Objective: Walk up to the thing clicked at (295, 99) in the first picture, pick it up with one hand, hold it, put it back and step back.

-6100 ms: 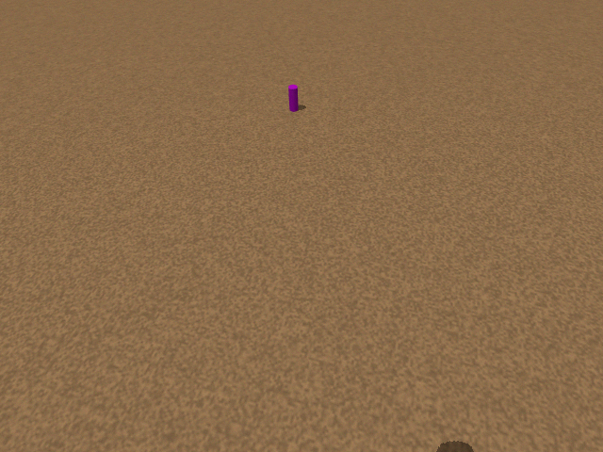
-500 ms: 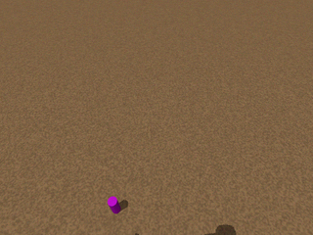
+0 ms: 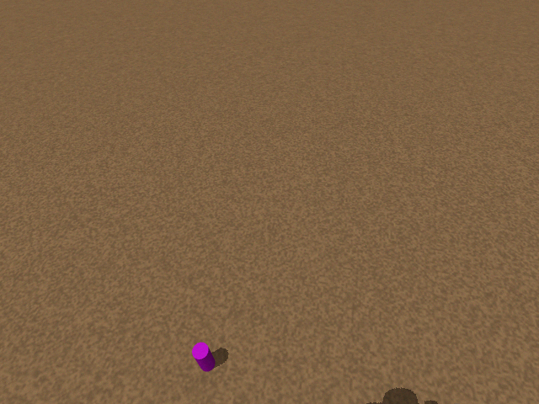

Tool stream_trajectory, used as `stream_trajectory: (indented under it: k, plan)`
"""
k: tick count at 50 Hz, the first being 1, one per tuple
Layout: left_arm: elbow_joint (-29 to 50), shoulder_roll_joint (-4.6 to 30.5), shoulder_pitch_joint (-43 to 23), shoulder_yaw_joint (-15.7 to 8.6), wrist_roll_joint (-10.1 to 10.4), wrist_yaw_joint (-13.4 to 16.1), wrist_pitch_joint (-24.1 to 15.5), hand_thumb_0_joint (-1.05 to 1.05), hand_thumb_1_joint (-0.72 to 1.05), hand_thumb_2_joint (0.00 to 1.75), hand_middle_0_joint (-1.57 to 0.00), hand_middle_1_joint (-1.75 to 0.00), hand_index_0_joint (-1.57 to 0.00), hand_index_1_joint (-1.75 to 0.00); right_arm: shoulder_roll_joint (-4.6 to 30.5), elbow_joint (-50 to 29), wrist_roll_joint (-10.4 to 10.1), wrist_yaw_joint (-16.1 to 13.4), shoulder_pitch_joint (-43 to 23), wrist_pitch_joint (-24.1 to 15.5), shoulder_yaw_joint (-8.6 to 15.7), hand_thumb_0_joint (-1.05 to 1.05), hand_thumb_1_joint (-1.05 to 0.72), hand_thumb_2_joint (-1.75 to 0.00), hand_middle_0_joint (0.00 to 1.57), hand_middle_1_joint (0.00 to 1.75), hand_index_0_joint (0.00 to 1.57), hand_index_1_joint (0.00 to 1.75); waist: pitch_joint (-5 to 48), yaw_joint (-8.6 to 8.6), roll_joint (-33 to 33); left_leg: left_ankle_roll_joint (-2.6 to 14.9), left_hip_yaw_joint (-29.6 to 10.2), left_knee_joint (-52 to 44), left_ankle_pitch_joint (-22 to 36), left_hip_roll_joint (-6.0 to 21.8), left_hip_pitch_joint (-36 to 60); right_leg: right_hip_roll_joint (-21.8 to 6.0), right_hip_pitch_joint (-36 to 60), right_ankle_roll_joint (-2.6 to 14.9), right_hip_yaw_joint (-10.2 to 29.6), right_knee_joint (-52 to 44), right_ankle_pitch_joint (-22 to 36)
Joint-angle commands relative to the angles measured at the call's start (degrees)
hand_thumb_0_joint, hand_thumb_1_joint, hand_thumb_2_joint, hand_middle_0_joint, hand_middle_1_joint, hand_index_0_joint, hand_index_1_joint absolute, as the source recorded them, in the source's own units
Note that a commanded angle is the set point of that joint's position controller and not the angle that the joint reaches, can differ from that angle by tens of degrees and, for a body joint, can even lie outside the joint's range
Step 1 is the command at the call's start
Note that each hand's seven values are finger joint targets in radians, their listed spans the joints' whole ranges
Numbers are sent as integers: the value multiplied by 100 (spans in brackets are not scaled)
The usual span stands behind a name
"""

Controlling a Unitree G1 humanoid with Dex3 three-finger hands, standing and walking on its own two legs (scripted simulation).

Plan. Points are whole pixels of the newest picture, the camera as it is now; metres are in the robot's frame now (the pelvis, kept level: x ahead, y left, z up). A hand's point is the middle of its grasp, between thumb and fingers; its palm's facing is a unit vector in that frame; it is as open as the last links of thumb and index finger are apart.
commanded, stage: walk up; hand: left
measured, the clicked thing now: (204, 357) +0.39 +0.26 -0.71
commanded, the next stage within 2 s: stand in 0.68 s
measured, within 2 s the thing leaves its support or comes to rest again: neither
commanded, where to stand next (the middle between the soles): +0.06 -0.01 m, yaw -1 degrees
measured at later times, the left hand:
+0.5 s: hand out of the picture +0.09 +0.25 -0.16, palm faces -0.01 -0.94 -0.33, open 7.4 cm
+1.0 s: hand out of the picture +0.08 +0.25 -0.15, palm faces -0.01 -0.94 -0.35, open 7.4 cm
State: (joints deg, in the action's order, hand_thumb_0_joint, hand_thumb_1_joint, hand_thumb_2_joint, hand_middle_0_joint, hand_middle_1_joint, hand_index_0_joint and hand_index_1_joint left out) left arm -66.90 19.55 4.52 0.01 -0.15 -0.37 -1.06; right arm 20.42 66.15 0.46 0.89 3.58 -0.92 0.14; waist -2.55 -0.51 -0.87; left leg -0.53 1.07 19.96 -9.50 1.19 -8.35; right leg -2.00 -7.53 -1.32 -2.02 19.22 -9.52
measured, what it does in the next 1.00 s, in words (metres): stands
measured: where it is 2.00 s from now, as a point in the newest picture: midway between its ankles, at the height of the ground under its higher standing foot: outside the picture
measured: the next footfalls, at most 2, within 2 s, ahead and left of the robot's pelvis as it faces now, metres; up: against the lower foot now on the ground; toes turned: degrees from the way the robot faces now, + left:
none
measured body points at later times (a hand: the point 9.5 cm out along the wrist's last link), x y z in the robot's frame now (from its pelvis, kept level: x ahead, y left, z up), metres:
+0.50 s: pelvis +0.01 +0.00 +0.00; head +0.01 +0.00 +0.45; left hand +0.09 +0.30 -0.13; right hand +0.08 -0.30 -0.13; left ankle +0.02 +0.12 -0.75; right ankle +0.01 -0.13 -0.75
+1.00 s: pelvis +0.01 +0.00 +0.00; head +0.01 +0.00 +0.45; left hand +0.08 +0.30 -0.13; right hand +0.09 -0.30 -0.13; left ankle +0.02 +0.12 -0.75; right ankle +0.01 -0.13 -0.75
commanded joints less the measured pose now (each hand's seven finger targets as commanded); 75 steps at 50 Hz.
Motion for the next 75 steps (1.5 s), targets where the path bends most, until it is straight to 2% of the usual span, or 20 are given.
stream_trajectory:
  k: [1,15,18,25,33,34,36,44,48,53,54,57,59,60,67,72,75]
  plan:
    - [314,1240,-287,-232,-19,57,-108,0,90,90,-20,-30,-20,-30,1192,-306,-31,-92,-206,-99,225,0,-90,-90,20,30,20,30,525,60,241,167,-495,-339,645,621,240,-602,72,161,519,-399,586]
    - [338,1225,-282,-264,-32,56,-69,0,90,90,-20,-30,-20,-30,1161,-293,-9,-101,-193,-100,224,0,-90,-90,20,30,20,30,362,48,62,130,-556,-540,379,585,15,-563,191,147,461,-375,450]
    - [365,1213,-244,-267,-43,54,-71,0,90,90,-20,-30,-20,-30,1164,-299,-5,-103,-155,-106,225,0,-90,-90,20,30,20,30,540,40,81,158,-539,-475,517,606,123,-567,265,165,461,-369,480]
    - [375,1193,-212,-277,-40,58,-57,0,90,90,-20,-30,-20,-30,1158,-333,-11,-110,-109,-104,222,0,-90,-90,20,30,20,30,513,38,99,159,-525,-431,666,607,141,-560,246,159,427,-352,546]
    - [406,1178,-226,-273,-44,58,-57,0,90,90,-20,-30,-20,-30,1161,-341,-3,-114,-87,-86,236,0,-90,-90,20,30,20,30,419,57,82,151,-541,-446,488,568,99,-541,200,169,453,-418,419]
    - [432,1248,-202,-252,-44,77,-70,0,90,90,-20,-30,-20,-30,1198,-367,10,-119,-170,-87,235,0,-90,-90,20,30,20,30,414,64,87,120,-585,-437,801,683,144,-619,203,180,444,-391,531]
    - [433,1250,-190,-259,-33,82,-68,0,90,90,-20,-30,-20,-30,1196,-348,7,-125,-120,-92,230,0,-90,-90,20,30,20,30,443,67,83,102,-572,-436,894,673,169,-629,216,187,460,-378,631]
    - [457,1256,-165,-241,-42,85,-64,0,90,90,-20,-30,-20,-30,1177,-361,5,-117,-127,-82,209,0,-90,-90,20,30,20,30,496,67,96,114,-574,-490,754,681,181,-624,226,169,416,-405,467]
    - [446,1258,-108,-225,-41,74,-63,0,90,90,-20,-30,-20,-30,1184,-355,-3,-107,-132,-72,201,0,-90,-90,20,30,20,30,357,67,93,106,-587,-518,438,649,128,-618,124,158,444,-483,207]
    - [472,1276,-99,-225,-38,70,-72,0,90,90,-20,-30,-20,-30,1165,-367,9,-100,-102,-80,192,0,-90,-90,20,30,20,30,388,69,130,106,-588,-503,521,651,144,-634,128,179,450,-465,263]
    - [461,1251,-95,-221,-40,68,-66,0,90,90,-20,-30,-20,-30,1206,-357,1,-98,-75,-76,192,0,-90,-90,20,30,20,30,359,85,7,111,-571,-523,303,623,73,-628,124,172,462,-505,168]
    - [458,1297,-88,-234,-44,64,-51,0,90,90,-20,-30,-20,-30,1195,-357,7,-97,-116,-65,197,0,-90,-90,20,30,20,30,285,57,109,112,-619,-568,128,623,36,-612,61,185,446,-460,-44]
    - [477,1271,-87,-222,-47,68,-63,0,90,90,-20,-30,-20,-30,1211,-372,8,-98,-99,-71,198,0,-90,-90,20,30,20,30,408,55,103,134,-617,-498,493,661,93,-643,176,190,446,-442,256]
    - [471,1280,-47,-225,-38,66,-74,0,90,90,-20,-30,-20,-30,1195,-354,4,-92,-43,-75,188,0,-90,-90,20,30,20,30,390,57,93,119,-598,-496,431,624,61,-644,184,172,458,-477,259]
    - [500,1277,-60,-226,-38,78,-78,0,90,90,-20,-30,-20,-30,1227,-359,9,-119,-18,-88,192,0,-90,-90,20,30,20,30,582,66,86,128,-576,-379,1050,690,233,-677,346,186,432,-371,805]
    - [466,1293,-24,-221,-34,76,-59,0,90,90,-20,-30,-20,-30,1173,-353,1,-113,-30,-61,170,0,-90,-90,20,30,20,30,326,61,144,99,-593,-484,590,631,90,-630,195,179,412,-455,338]
    - [489,1268,-21,-221,-51,83,-66,0,90,90,-20,-30,-20,-30,1217,-369,4,-114,-20,-59,183,0,-90,-90,20,30,20,30,383,56,77,126,-583,-447,572,644,107,-651,225,180,425,-470,386]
